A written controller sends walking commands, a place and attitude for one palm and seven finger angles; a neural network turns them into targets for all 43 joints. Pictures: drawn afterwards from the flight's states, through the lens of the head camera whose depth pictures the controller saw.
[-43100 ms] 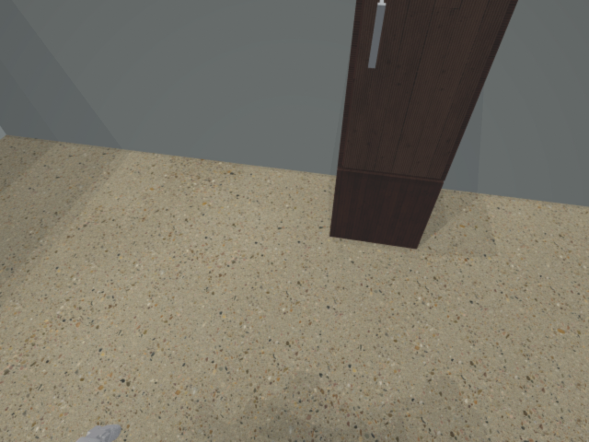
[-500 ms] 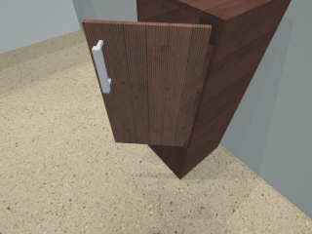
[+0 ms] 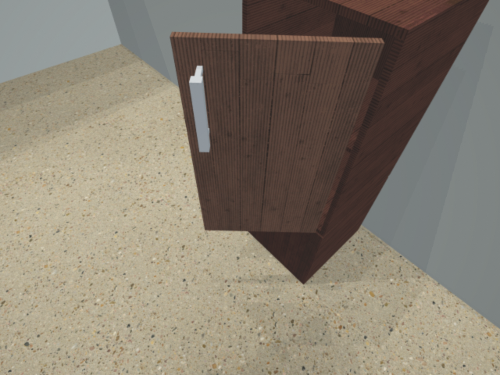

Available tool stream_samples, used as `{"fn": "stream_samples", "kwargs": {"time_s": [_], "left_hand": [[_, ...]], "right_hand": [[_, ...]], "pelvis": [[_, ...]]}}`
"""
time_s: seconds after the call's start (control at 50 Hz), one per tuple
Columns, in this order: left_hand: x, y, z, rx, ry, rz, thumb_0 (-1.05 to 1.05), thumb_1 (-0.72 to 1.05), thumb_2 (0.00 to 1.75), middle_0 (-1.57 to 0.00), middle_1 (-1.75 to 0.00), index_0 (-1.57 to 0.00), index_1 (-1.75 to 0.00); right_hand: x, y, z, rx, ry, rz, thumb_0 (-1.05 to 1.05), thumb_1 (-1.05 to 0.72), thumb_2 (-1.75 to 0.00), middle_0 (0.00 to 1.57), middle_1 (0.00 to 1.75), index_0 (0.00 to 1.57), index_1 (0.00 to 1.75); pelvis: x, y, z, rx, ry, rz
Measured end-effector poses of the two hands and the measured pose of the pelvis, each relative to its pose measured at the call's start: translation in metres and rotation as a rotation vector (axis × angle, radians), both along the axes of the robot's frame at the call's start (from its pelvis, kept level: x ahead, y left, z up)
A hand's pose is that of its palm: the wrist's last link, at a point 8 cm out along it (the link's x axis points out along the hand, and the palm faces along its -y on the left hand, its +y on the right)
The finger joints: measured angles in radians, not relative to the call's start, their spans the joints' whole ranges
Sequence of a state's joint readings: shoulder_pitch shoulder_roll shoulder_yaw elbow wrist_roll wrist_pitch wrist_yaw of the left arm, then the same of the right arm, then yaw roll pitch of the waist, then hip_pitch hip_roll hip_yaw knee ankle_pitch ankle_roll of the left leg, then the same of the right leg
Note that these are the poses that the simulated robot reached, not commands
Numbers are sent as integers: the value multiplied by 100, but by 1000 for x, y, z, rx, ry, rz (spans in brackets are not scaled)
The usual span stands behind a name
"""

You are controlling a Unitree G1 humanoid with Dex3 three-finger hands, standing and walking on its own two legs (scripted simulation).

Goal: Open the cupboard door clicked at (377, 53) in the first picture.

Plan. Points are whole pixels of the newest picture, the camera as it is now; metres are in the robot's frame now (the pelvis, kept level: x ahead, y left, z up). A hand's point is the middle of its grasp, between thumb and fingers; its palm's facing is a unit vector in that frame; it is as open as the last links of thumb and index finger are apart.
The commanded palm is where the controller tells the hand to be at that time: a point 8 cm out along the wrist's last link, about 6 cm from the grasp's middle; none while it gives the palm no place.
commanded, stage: look again from close up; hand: left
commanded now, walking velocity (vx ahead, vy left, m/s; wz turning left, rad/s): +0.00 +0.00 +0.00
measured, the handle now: (202, 111) +0.53 +0.13 +0.13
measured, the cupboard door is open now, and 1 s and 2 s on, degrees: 47 47 47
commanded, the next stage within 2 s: shuffle to correct the standing spot in 0.04 s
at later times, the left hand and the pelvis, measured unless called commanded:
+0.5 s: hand out of the picture +0.03 +0.13 -0.17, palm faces -0.03 -0.98 -0.17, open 7.4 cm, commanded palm none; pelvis +0.00 -0.04 +0.01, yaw -1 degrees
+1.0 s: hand out of the picture +0.02 +0.06 -0.16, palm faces +0.05 -0.97 -0.23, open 7.4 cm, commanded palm none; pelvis +0.01 -0.12 +0.01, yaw +0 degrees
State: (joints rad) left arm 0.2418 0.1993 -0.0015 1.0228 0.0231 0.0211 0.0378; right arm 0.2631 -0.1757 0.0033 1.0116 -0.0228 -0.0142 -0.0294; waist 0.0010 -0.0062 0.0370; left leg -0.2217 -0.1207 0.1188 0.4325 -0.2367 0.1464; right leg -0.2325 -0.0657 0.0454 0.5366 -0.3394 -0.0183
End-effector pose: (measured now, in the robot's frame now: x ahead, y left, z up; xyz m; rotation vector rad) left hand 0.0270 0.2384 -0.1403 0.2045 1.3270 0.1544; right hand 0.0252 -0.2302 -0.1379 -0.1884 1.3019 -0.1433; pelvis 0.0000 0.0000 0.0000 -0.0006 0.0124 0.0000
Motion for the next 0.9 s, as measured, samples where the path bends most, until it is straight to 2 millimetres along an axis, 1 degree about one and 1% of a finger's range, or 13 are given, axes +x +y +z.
{"fn": "stream_samples", "kwargs": {"time_s": [0.1, 0.2, 0.28, 0.34, 0.42, 0.5, 0.58, 0.66, 0.7, 0.76, 0.84, 0.9], "left_hand": [[3, 0, 0, -2, 15, -2, 1, 91, 90, -20, -30, -19, -30], [2, -8, 0, -16, 32, -6, 1, 91, 90, -20, -30, -19, -30], [-2, -19, -3, -33, 56, -8, 1, 91, 90, -20, -30, -19, -30], [-4, -28, -5, -44, 79, -12, 1, 91, 90, -20, -30, -19, -30], [-3, -43, -4, -58, 88, -13, 1, 91, 90, -20, -30, -19, -30], [1, -57, -2, -62, 80, -10, 1, 92, 90, -20, -30, -19, -30], [8, -76, 1, -60, 63, -11, 1, 92, 90, -20, -30, -19, -30], [17, -98, 1, -46, 27, -13, 1, 92, 90, -20, -30, -19, -30], [19, -111, -3, -31, 3, -15, 1, 91, 90, -20, -30, -19, -30], [18, -126, 1, -20, -10, -11, 1, 93, 90, -20, -30, -19, -30], [14, -138, 5, -15, -21, 2, 1, 93, 90, -20, -30, -20, -30], [6, -140, 8, -13, -20, 19, 1, 93, 90, -20, -30, -20, -30]], "right_hand": [[-14, 7, -4, 12, 53, -19, 0, -91, -90, 20, 30, 20, 30], [-20, 9, -4, 25, 78, -34, 0, -91, -90, 20, 30, 20, 30], [-22, 5, -3, 19, 81, -49, 0, -91, -90, 20, 30, 20, 30], [-23, -2, -1, 8, 80, -66, 0, -91, -90, 20, 30, 20, 30], [-28, -19, 3, -10, 92, -76, 0, -91, -90, 20, 30, 20, 30], [-31, -41, 7, -26, 107, -78, 0, -91, -90, 20, 30, 20, 30], [-33, -67, 7, -36, 116, -84, 0, -91, -90, 20, 30, 20, 30], [-33, -99, 1, -35, 120, -90, 0, -91, -90, 20, 30, 20, 30], [-31, -114, -6, -29, 118, -94, 0, -91, -90, 20, 30, 20, 30], [-21, -129, -7, -16, 111, -85, 0, -91, -90, 20, 30, 20, 30], [1, -135, -3, 7, 77, -57, 0, -91, -90, 20, 30, 20, 30], [22, -135, -1, 20, 41, -28, 0, -91, -90, 20, 30, 20, 30]], "pelvis": [[3, 3, 0, 4, -4, -1], [7, 1, 2, -1, -7, -7], [8, -5, 2, 3, -7, -12], [8, -12, 3, 3, -7, -19], [6, -25, 5, -11, -1, -18], [4, -41, 7, -22, 6, -14], [3, -61, 8, -27, 16, -11], [5, -88, 2, -18, 22, -9], [6, -102, -4, -2, 23, -16], [9, -116, -2, -5, 20, -4], [13, -127, 3, 13, 19, -5], [12, -130, 5, 24, 17, -4]]}}
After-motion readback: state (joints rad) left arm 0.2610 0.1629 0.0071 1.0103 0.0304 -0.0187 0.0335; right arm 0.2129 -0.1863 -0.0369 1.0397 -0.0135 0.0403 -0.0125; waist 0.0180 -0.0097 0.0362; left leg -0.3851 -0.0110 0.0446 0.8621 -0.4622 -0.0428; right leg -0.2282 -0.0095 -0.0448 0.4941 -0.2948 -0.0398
